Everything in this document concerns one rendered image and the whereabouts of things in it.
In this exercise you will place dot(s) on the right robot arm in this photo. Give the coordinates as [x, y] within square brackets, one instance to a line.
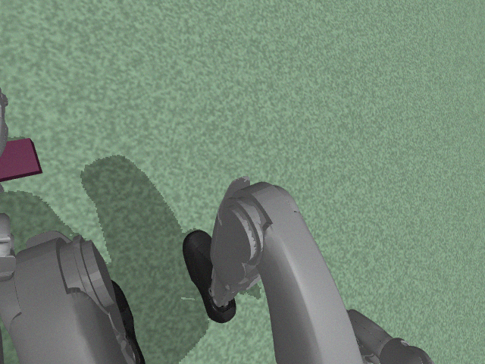
[399, 351]

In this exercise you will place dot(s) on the left robot arm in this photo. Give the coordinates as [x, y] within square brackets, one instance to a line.
[7, 259]

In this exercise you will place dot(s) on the right robot hand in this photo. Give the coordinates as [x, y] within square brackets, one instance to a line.
[371, 338]

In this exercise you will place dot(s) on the left robot foot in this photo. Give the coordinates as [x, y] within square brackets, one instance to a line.
[127, 319]

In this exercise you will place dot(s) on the small box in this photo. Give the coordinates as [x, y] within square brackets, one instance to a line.
[19, 159]

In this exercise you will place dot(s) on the right robot foot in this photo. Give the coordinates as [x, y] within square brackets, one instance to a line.
[196, 253]

